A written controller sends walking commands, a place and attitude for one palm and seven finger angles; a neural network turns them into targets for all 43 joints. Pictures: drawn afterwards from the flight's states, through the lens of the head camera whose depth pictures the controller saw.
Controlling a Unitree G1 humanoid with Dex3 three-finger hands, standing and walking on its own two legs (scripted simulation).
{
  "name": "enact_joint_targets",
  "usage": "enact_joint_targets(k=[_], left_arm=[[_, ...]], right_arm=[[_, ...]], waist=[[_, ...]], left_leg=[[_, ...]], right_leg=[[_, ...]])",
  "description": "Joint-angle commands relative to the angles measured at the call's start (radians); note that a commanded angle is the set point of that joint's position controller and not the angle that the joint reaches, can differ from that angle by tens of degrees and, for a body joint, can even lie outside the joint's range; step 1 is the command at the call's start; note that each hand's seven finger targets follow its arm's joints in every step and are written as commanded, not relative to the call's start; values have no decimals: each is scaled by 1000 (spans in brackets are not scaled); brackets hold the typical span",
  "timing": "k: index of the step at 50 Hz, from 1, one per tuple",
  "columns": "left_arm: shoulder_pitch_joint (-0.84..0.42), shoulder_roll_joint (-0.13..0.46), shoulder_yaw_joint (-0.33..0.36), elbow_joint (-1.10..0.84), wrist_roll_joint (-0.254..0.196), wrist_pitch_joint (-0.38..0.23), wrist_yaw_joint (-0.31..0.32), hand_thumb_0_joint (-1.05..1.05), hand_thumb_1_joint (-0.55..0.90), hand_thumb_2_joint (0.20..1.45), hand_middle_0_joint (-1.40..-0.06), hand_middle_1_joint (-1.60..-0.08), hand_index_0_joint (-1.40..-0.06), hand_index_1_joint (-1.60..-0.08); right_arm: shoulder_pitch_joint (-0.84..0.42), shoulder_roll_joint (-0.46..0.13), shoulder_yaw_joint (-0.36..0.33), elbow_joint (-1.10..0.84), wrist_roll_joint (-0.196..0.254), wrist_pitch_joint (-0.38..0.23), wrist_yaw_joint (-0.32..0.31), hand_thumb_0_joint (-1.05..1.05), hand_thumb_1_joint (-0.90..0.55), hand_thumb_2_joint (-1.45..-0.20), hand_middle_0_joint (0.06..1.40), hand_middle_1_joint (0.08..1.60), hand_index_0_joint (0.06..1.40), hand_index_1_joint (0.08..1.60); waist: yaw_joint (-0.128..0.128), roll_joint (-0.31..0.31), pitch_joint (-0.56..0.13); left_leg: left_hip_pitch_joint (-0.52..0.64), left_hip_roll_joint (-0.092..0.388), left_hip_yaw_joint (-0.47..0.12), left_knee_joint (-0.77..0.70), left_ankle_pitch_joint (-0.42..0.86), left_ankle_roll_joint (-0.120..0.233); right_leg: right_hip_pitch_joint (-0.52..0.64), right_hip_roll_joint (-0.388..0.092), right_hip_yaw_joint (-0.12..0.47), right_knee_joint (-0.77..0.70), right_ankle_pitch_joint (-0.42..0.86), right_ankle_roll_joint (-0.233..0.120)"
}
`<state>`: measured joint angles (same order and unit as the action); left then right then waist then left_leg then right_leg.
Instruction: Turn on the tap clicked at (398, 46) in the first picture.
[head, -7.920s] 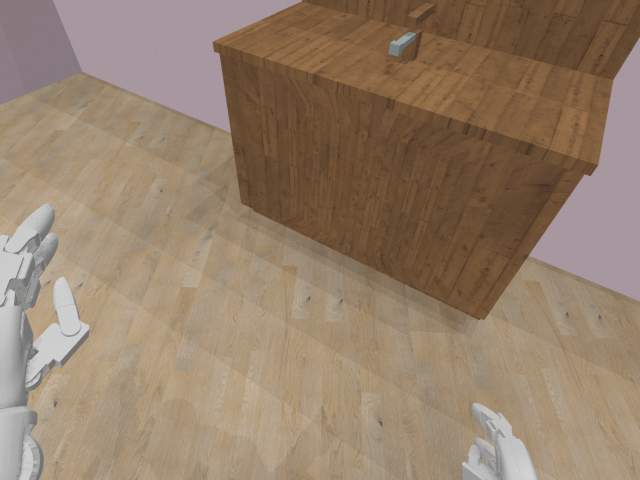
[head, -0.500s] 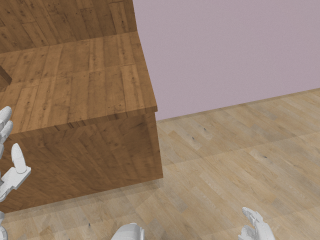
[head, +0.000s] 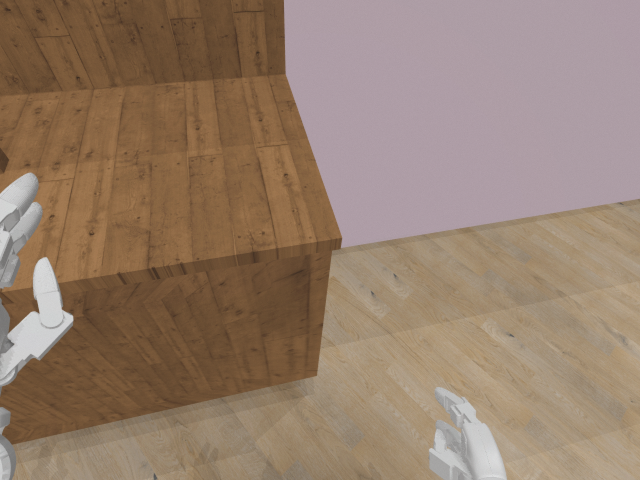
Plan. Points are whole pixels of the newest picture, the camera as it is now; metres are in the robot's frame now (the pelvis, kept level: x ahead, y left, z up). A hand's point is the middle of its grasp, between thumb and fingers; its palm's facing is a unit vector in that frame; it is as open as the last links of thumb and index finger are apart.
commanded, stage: come to a stop and stand still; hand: left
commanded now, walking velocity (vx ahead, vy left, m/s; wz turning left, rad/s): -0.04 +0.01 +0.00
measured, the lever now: out of the picture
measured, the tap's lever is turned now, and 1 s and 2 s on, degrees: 0 0 0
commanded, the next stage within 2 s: look again from close up in 1.30 s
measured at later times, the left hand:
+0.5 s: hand (80, 375) +0.17 +0.21 +0.16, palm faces +0.40 -0.83 -0.39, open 7.4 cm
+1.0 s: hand (59, 387) +0.16 +0.23 +0.16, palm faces +0.40 -0.83 -0.39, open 7.4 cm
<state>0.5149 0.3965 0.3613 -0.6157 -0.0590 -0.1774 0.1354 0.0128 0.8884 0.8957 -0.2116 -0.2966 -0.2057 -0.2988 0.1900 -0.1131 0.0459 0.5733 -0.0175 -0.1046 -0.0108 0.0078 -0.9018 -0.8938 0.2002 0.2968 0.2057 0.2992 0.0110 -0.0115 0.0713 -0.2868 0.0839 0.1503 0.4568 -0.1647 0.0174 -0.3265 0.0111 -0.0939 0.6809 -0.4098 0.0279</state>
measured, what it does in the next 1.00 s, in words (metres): steps on the spot: right foot, then left foot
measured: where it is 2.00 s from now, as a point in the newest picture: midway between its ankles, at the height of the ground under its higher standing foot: outside the picture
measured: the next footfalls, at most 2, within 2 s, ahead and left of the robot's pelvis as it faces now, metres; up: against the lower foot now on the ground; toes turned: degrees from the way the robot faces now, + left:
right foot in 0.08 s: +0.05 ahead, -0.11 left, +0.00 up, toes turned -5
left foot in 0.44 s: -0.02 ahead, +0.08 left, +0.00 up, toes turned +3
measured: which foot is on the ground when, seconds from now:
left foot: down 0.00-0.12, up 0.14-0.42, down 0.44-1.00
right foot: up 0.00-0.06, down 0.08-1.00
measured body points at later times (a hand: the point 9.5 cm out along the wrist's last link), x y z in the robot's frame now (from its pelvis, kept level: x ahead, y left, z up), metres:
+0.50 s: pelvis -0.04 -0.03 +0.00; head -0.03 -0.02 +0.45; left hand +0.14 +0.25 +0.18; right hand +0.11 -0.29 -0.09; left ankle -0.06 +0.08 -0.74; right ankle +0.01 -0.10 -0.74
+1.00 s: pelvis -0.05 -0.02 +0.00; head -0.05 -0.02 +0.45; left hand +0.14 +0.27 +0.18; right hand +0.10 -0.25 -0.10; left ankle -0.06 +0.08 -0.74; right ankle +0.01 -0.10 -0.74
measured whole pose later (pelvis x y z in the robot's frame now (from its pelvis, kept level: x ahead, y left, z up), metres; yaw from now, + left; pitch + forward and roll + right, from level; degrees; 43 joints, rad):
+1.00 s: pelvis -0.05 -0.02 +0.00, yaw +0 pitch +0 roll +0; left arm 0.47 0.35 0.32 -0.44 -0.03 -0.18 0.16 0.01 0.89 0.90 -0.21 -0.30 -0.21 -0.30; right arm 0.25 -0.20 0.03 0.62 -0.01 -0.06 -0.06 0.01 -0.90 -0.89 0.20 0.30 0.20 0.30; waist 0.00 0.01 0.01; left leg -0.20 -0.01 0.05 0.46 -0.26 0.03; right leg -0.28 0.01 -0.10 0.41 -0.12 -0.05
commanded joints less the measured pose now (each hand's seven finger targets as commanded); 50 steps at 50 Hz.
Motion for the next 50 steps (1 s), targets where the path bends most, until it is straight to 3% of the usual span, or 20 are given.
enact_joint_targets(k=[1, 3, 5, 6, 7, 8, 9, 13, 17, 20, 22, 23, 25, 27, 30, 33, 37, 40, 44, 50], left_arm=[[-66, 142, 124, -123, -1, -33, 26, 0, 900, 900, -200, -300, -200, -300], [-89, 139, 121, -93, 7, -29, 27, 0, 900, 900, -200, -300, -200, -300], [-123, 153, 117, -87, 13, -31, 26, 0, 900, 900, -200, -300, -200, -300], [-133, 143, 102, -74, 11, -24, 25, 0, 900, 900, -200, -300, -200, -300], [-117, 128, 85, -49, 6, -8, 23, 0, 900, 900, -200, -300, -200, -300], [-101, 127, 76, -39, 8, 0, 22, 0, 900, 900, -200, -300, -200, -300], [-102, 130, 81, -52, 10, -3, 28, 0, 900, 900, -200, -300, -200, -300], [-109, 151, 101, -60, 24, -41, 45, 0, 900, 900, -200, -300, -200, -300], [-47, 167, 134, -85, 24, -61, 54, 0, 900, 900, -200, -300, -200, -300], [-27, 148, 121, -129, 19, -72, 55, 0, 900, 900, -200, -300, -200, -300], [-37, 141, 103, -147, 21, -81, 56, 0, 900, 900, -200, -300, -200, -300], [-27, 146, 107, -124, 21, -79, 56, 0, 900, 900, -200, -300, -200, -300], [-56, 139, 94, -121, 22, -79, 48, 0, 900, 900, -200, -300, -200, -300], [-80, 110, 65, -51, 30, -71, 40, 0, 900, 900, -200, -300, -200, -300], [-145, 101, 45, -19, 35, -66, 35, 0, 900, 900, -200, -300, -200, -300], [-183, 98, 34, 16, 41, -59, 30, 0, 900, 900, -200, -300, -200, -300], [-218, 113, 34, -4, 43, -54, 32, 0, 900, 900, -200, -300, -200, -300], [-213, 128, 50, -45, 41, -59, 37, 0, 900, 900, -200, -300, -200, -300], [-145, 122, 69, -47, 38, -59, 39, 0, 900, 900, -200, -300, -200, -300], [-98, 98, 55, -21, 31, -62, 38, 0, 900, 900, -200, -300, -200, -300]], right_arm=[[-31, -190, -75, -120, 13, -38, -32, 0, -900, -900, 200, 300, 200, 300], [-42, -189, -74, -119, 21, -32, -33, 0, -900, -900, 200, 300, 200, 300], [-50, -175, -70, -126, 24, -27, -36, 0, -900, -900, 200, 300, 200, 300], [-55, -160, -62, -127, 24, -28, -35, 0, -900, -900, 200, 300, 200, 300], [-51, -162, -67, -121, 25, -27, -37, 0, -900, -900, 200, 300, 200, 300], [-62, -170, -73, -118, 27, -21, -36, 0, -900, -900, 200, 300, 200, 300], [-69, -170, -68, -108, 25, -13, -36, 0, -900, -900, 200, 300, 200, 300], [-84, -168, -56, -90, 23, -9, -56, 0, -900, -900, 200, 300, 200, 300], [-81, -175, -67, -105, 18, -10, -71, 0, -900, -900, 200, 300, 200, 300], [-45, -180, -69, -111, 14, -1, -66, 0, -900, -900, 200, 300, 200, 300], [-55, -217, -86, -124, 18, 2, -68, 0, -900, -900, 200, 300, 200, 300], [-57, -224, -87, -127, 27, 4, -67, 0, -900, -900, 200, 300, 200, 300], [-77, -205, -69, -123, 18, 1, -72, 0, -900, -900, 200, 300, 200, 300], [-72, -211, -68, -113, 20, -1, -70, 0, -900, -900, 200, 300, 200, 300], [-57, -214, -70, -107, 19, -7, -69, 0, -900, -900, 200, 300, 200, 300], [-48, -213, -68, -101, 14, -6, -62, 0, -900, -900, 200, 300, 200, 300], [-53, -201, -62, -102, 9, -4, -59, 0, -900, -900, 200, 300, 200, 300], [-63, -198, -57, -110, 8, -2, -59, 0, -900, -900, 200, 300, 200, 300], [-63, -200, -57, -122, 9, -2, -60, 0, -900, -900, 200, 300, 200, 300], [-49, -205, -61, -120, 19, -9, -61, 0, -900, -900, 200, 300, 200, 300]], waist=[[-18, 210, -185], [-12, 167, -179], [-25, 8, -156], [-21, -98, -154], [-11, -173, -136], [0, -192, -99], [-4, -135, -103], [-11, -78, -169], [13, -36, -190], [-11, 22, -236], [2, 116, -246], [6, 121, -238], [-4, 193, -166], [-1, 145, -120], [-4, 79, -87], [-8, -1, -81], [-11, -20, -101], [-4, 51, -125], [-1, 99, -146], [-4, 49, -157]], left_leg=[[105, 245, -172, -106, 262, 57], [11, 200, -143, -76, 67, 32], [-40, 92, -85, 32, -156, -17], [-29, 7, -54, 122, -246, -42], [-24, -46, -75, 230, -267, -47], [-53, -52, -114, 351, -285, -40], [-97, -48, -137, 407, -281, -40], [-177, -50, -140, 435, -222, -47], [-98, -60, -116, 185, -252, -27], [53, -61, -121, -66, -57, -24], [110, 68, -231, -97, 177, 14], [96, 102, -253, -81, 223, 23], [-28, 121, -281, -122, 144, 26], [-132, 104, -248, -135, -25, 20], [-154, 50, -217, -129, -231, 11], [-107, -4, -195, -65, -282, 8], [-27, -30, -176, -23, -244, 9], [-42, -9, -209, -104, -226, 10], [-118, 24, -241, -169, -171, 10], [-101, 28, -224, -126, -56, -5]], right_leg=[[109, -7, 12, -152, 74, 1], [210, -22, 22, -252, 168, -2], [181, -114, 156, -345, 263, -41], [95, -191, 265, -404, 197, -75], [9, -250, 355, -468, 48, -112], [-33, -288, 404, -510, -49, -136], [-2, -303, 406, -501, -19, -159], [185, -271, 241, -410, 299, -159], [259, -256, 252, -379, 448, -163], [281, -195, 207, -312, 433, -102], [241, -103, 154, -254, 361, -36], [226, -83, 147, -251, 349, -20], [236, -69, 109, -221, 309, -23], [265, -71, 121, -224, 267, -24], [225, -84, 168, -298, 167, -29], [142, -118, 239, -407, -6, -43], [84, -148, 259, -467, -89, -54], [144, -113, 206, -417, -28, -48], [268, -68, 141, -320, 172, -36], [291, -80, 137, -278, 348, -42]])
